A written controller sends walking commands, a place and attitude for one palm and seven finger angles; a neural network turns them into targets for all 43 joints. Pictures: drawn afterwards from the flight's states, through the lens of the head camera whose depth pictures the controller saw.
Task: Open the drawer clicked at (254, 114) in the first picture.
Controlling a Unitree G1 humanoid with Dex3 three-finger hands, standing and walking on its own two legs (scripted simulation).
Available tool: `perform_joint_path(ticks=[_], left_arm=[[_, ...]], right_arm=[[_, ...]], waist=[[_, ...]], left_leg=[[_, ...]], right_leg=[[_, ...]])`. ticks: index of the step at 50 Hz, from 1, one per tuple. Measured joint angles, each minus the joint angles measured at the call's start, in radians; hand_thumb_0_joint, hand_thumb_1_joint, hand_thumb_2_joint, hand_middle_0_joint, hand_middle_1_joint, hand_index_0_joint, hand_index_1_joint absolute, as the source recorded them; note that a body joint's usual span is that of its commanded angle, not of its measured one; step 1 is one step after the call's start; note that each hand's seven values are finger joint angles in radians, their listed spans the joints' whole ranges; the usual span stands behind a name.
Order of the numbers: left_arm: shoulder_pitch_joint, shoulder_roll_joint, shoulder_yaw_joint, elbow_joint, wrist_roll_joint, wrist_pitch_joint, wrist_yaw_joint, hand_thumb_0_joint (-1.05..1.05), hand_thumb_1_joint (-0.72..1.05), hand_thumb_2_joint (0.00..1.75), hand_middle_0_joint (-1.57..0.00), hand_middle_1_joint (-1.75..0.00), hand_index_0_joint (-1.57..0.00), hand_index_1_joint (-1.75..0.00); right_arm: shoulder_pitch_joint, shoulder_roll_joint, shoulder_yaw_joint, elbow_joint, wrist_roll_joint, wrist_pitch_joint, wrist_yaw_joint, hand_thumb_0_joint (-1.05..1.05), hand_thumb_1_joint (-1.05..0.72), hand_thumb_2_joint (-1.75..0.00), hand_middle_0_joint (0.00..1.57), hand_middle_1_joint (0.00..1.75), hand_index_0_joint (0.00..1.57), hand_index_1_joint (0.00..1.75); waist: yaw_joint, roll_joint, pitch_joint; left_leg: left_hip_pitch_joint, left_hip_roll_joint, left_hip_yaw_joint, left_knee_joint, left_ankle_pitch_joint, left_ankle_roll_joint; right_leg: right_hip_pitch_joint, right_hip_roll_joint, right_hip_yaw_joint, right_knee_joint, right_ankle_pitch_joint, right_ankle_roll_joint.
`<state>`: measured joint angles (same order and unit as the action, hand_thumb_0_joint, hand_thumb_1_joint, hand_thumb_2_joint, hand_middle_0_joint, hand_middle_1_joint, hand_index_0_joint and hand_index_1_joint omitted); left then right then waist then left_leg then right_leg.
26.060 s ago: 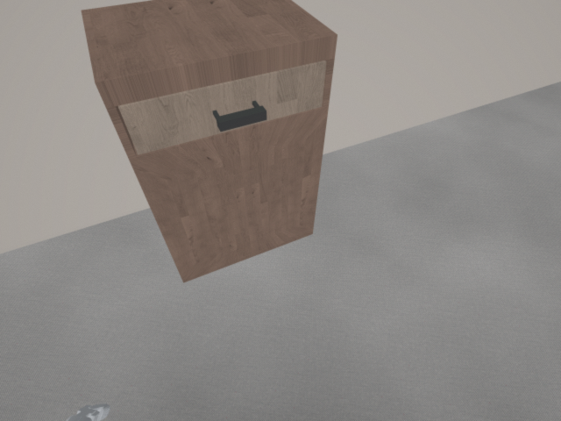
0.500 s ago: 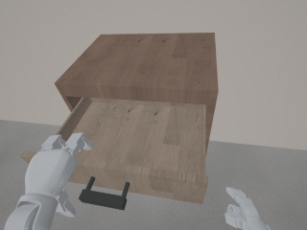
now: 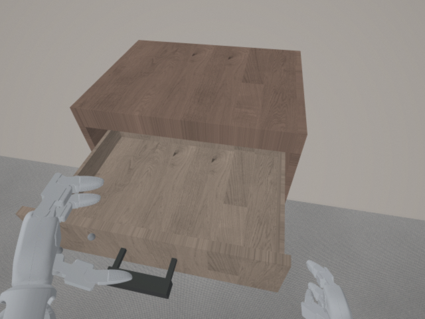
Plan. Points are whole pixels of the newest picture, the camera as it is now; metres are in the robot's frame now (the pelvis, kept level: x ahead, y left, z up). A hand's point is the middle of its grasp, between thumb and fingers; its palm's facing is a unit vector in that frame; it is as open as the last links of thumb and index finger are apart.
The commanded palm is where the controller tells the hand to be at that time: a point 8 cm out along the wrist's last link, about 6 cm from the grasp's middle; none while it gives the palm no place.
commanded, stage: draw the hand back to the body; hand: left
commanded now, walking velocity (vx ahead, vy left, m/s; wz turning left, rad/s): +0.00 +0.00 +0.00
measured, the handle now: (142, 270) +0.21 +0.18 -0.04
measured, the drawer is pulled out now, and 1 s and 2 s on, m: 0.28 0.28 0.28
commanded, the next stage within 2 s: step back with the hand held close in 0.78 s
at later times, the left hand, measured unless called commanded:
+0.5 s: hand (65, 223) +0.19 +0.24 +0.16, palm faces +0.41 -0.81 -0.42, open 9.3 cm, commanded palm +0.14 +0.28 +0.18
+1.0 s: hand (63, 221) +0.19 +0.23 +0.17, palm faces +0.43 -0.78 -0.46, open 7.4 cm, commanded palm +0.12 +0.27 +0.18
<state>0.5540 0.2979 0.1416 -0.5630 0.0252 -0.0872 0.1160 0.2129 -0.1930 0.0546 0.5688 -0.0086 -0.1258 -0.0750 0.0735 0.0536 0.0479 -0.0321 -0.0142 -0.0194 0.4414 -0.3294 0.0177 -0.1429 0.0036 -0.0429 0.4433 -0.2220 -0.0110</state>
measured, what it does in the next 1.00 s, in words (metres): stands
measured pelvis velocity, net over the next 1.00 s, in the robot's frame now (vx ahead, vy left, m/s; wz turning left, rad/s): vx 0.00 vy -0.02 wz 0.02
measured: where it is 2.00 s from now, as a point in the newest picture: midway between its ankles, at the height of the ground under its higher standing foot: outside the picture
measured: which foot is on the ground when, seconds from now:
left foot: down 0.00-1.00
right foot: down 0.00-1.00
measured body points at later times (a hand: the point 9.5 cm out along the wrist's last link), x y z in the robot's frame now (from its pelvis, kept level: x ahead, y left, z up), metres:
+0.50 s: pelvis +0.01 +0.00 +0.00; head +0.01 -0.03 +0.45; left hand +0.16 +0.28 +0.19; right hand +0.21 -0.21 -0.08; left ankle -0.05 +0.11 -0.74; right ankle +0.02 -0.11 -0.74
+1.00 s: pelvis +0.00 -0.02 +0.00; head +0.01 -0.04 +0.45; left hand +0.16 +0.27 +0.20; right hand +0.20 -0.23 -0.09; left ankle -0.05 +0.11 -0.74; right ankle +0.02 -0.11 -0.74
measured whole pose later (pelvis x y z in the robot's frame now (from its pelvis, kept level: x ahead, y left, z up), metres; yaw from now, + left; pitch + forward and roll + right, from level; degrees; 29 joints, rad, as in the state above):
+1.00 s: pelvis +0.00 -0.02 +0.00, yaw +1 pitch -1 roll +0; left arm 0.54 0.34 0.36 -0.50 -0.05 -0.19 0.12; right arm 0.17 -0.22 0.02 0.60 0.02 -0.11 -0.07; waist 0.04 0.07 0.03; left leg -0.12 0.00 -0.04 0.46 -0.33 0.00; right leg -0.22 0.01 -0.07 0.46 -0.22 -0.03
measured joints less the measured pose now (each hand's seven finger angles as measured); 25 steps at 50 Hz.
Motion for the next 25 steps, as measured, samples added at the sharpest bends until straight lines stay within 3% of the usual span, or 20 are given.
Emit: perform_joint_path(ticks=[7,13,25], left_arm=[[-0.031,0.006,0.068,0.022,-0.050,-0.030,-0.001,-0.01,-0.16,0.44,-0.29,-0.98,-0.29,-0.98],[-0.002,0.019,0.092,0.021,-0.063,-0.036,-0.008,0.00,0.04,0.53,-0.27,-0.85,-0.27,-0.85],[0.001,0.036,0.149,0.047,-0.076,-0.038,-0.001,0.00,0.46,0.71,-0.24,-0.58,-0.25,-0.59]], right_arm=[[0.005,0.006,0.002,0.048,-0.004,-0.027,0.013,0.02,-0.90,-0.90,0.20,0.30,0.20,0.30],[-0.005,-0.008,-0.018,0.051,0.002,-0.029,0.017,0.02,-0.90,-0.90,0.21,0.30,0.20,0.30],[-0.026,-0.022,-0.039,0.046,0.019,-0.013,0.008,0.02,-0.90,-0.90,0.20,0.30,0.20,0.30]], waist=[[-0.005,-0.001,-0.001],[-0.013,0.005,-0.012],[-0.005,0.017,-0.030]], left_leg=[[0.003,0.001,-0.009,-0.004,-0.005,-0.001],[-0.011,0.001,-0.009,-0.007,-0.006,-0.002],[-0.023,0.001,-0.018,-0.005,-0.009,-0.006]], right_leg=[[0.007,0.000,-0.009,-0.007,-0.006,0.000],[-0.008,0.000,-0.010,-0.007,-0.009,0.001],[-0.020,-0.001,-0.019,0.003,-0.020,-0.003]])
